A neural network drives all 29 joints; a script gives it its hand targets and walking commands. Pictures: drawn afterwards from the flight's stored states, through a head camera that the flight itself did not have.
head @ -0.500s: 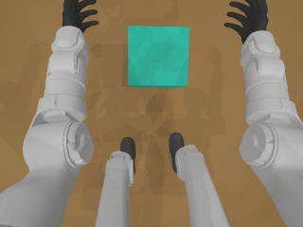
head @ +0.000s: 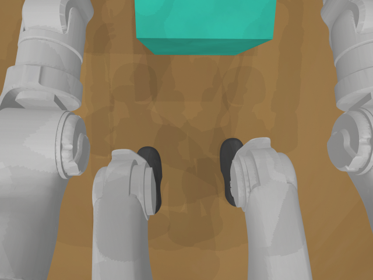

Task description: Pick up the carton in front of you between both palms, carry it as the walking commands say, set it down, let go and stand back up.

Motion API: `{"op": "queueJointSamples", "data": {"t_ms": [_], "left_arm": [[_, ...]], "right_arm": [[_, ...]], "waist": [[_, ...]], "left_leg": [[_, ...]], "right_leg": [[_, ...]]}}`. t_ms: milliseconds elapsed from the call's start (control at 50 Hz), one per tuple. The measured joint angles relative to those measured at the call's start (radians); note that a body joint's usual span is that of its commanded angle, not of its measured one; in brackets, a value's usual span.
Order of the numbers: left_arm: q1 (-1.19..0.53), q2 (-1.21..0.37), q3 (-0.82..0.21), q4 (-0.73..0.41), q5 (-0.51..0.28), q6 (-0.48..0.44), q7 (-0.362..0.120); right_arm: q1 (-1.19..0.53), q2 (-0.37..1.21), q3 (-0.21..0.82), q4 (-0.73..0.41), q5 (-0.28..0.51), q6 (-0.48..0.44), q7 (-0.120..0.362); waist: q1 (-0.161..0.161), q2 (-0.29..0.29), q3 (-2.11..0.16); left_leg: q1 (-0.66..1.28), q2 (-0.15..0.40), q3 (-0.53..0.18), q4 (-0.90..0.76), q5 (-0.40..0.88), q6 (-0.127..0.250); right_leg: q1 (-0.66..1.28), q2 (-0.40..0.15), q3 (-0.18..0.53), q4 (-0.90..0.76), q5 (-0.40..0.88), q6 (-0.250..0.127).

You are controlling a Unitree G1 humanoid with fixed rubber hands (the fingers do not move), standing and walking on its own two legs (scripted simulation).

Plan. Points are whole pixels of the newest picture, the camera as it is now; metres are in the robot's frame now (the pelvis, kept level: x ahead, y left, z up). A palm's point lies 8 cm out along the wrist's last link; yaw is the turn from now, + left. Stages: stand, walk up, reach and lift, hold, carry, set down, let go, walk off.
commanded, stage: reach and lift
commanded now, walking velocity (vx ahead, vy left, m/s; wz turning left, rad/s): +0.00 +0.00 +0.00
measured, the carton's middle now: out of the picture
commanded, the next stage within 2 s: none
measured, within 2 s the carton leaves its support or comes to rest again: leaves its support in 1.10 s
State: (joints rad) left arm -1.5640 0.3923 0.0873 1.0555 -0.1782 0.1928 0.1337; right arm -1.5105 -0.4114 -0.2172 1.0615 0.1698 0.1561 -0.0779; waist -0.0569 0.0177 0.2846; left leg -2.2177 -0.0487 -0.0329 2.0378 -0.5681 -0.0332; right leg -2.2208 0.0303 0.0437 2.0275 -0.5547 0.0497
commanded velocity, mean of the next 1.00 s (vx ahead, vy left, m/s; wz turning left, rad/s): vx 0.00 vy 0.00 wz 0.00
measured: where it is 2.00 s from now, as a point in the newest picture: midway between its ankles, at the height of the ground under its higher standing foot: (192, 187)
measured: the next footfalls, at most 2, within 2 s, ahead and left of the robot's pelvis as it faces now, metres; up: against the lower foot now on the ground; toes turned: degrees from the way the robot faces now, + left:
none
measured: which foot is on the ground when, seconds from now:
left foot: down 0.00-1.00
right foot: down 0.00-1.00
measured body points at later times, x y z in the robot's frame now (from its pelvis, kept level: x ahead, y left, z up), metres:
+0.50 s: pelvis +0.01 +0.00 -0.05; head +0.40 -0.01 +0.17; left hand +0.62 +0.13 -0.22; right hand +0.58 -0.21 -0.22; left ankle +0.10 +0.12 -0.38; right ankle +0.11 -0.13 -0.38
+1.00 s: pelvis +0.01 +0.00 -0.05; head +0.39 -0.01 +0.16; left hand +0.61 +0.11 -0.23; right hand +0.58 -0.20 -0.23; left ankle +0.10 +0.12 -0.38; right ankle +0.11 -0.13 -0.38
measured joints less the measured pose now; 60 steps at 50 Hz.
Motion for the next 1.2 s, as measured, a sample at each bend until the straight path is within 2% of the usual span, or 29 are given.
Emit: {"op": "queueJointSamples", "data": {"t_ms": [100,180,280,400,560,700,740,780,880,980,1060,1120,1140,1200], "left_arm": [[-0.093,0.016,0.002,0.110,0.005,-0.024,-0.023],[-0.134,0.023,-0.008,0.149,0.000,-0.051,-0.033],[-0.127,0.046,-0.051,0.140,-0.024,-0.074,-0.038],[-0.128,0.068,-0.086,0.130,-0.042,-0.087,-0.048],[-0.107,0.023,-0.051,0.154,-0.002,-0.092,-0.044],[-0.149,-0.014,-0.074,0.141,-0.008,-0.075,-0.048],[-0.162,-0.028,-0.047,0.143,0.020,-0.066,-0.023],[-0.166,-0.037,-0.010,0.145,0.061,-0.056,-0.023],[-0.129,-0.057,0.097,0.074,0.143,-0.013,-0.069],[-0.081,-0.072,0.122,-0.010,0.126,0.027,-0.085],[-0.040,-0.079,0.083,-0.059,0.094,0.051,-0.040],[0.009,-0.097,0.056,-0.124,0.077,0.087,0.045],[0.022,-0.100,0.058,-0.155,0.077,0.098,0.048],[0.058,-0.115,0.082,-0.255,0.097,0.126,0.045]], "right_arm": [[-0.097,-0.003,0.013,0.091,-0.016,-0.014,0.006],[-0.128,-0.008,0.026,0.118,-0.012,-0.035,0.000],[-0.129,0.006,0.040,0.117,0.017,-0.053,-0.015],[-0.132,0.034,0.047,0.101,0.029,-0.062,-0.031],[-0.092,0.060,0.021,0.103,-0.007,-0.070,-0.023],[-0.135,0.071,0.024,0.087,-0.011,-0.059,-0.021],[-0.148,0.074,0.007,0.092,-0.030,-0.049,-0.031],[-0.148,0.078,-0.016,0.086,-0.058,-0.038,-0.028],[-0.103,0.096,-0.101,-0.012,-0.132,0.023,0.032],[-0.048,0.106,-0.121,-0.112,-0.119,0.077,0.057],[-0.003,0.118,-0.083,-0.172,-0.084,0.106,0.015],[0.026,0.143,-0.042,-0.229,-0.066,0.147,-0.067],[0.032,0.149,-0.045,-0.258,-0.070,0.161,-0.080],[0.059,0.170,-0.075,-0.349,-0.094,0.188,-0.071]], "waist": [[0.000,-0.001,0.104],[-0.003,-0.006,0.190],[-0.001,-0.025,0.240],[-0.010,-0.025,0.224],[-0.011,-0.011,0.180],[-0.007,-0.009,0.233],[-0.006,-0.009,0.240],[-0.007,-0.007,0.238],[-0.004,-0.004,0.236],[-0.001,-0.005,0.232],[0.000,-0.007,0.204],[-0.001,-0.011,0.178],[-0.001,-0.013,0.188],[0.001,-0.016,0.214]], "left_leg": [[-0.010,-0.002,-0.004,0.069,0.000,-0.010],[0.003,-0.014,-0.010,0.115,-0.012,-0.021],[0.022,-0.014,-0.023,0.168,-0.052,-0.034],[0.018,-0.011,-0.029,0.205,-0.085,-0.030],[0.001,-0.007,-0.016,0.199,-0.079,-0.012],[0.019,-0.010,-0.013,0.180,-0.052,-0.006],[0.020,-0.011,-0.012,0.178,-0.048,-0.006],[0.017,-0.013,-0.014,0.179,-0.047,-0.007],[0.015,-0.016,-0.017,0.201,-0.059,-0.008],[0.015,-0.017,-0.017,0.222,-0.076,-0.009],[0.007,-0.015,-0.016,0.223,-0.082,-0.010],[0.018,-0.014,-0.014,0.207,-0.080,-0.012],[0.039,-0.017,-0.014,0.198,-0.077,-0.013],[0.113,-0.031,-0.022,0.154,-0.070,-0.022]], "right_leg": [[-0.013,0.003,-0.003,0.071,0.001,-0.005],[-0.001,-0.006,-0.010,0.125,-0.018,-0.013],[0.015,-0.005,-0.023,0.176,-0.053,-0.026],[0.015,-0.002,-0.029,0.205,-0.082,-0.022],[0.004,0.002,-0.016,0.193,-0.077,-0.002],[0.028,-0.001,-0.013,0.173,-0.054,0.002],[0.029,-0.001,-0.012,0.170,-0.051,0.002],[0.027,-0.003,-0.014,0.172,-0.051,0.000],[0.024,-0.005,-0.018,0.196,-0.064,-0.005],[0.021,-0.004,-0.018,0.219,-0.080,-0.010],[0.010,-0.002,-0.016,0.222,-0.084,-0.011],[0.015,0.009,-0.008,0.207,-0.076,-0.008],[0.034,0.015,-0.003,0.199,-0.071,-0.005],[0.104,0.034,0.012,0.157,-0.055,0.006]]}}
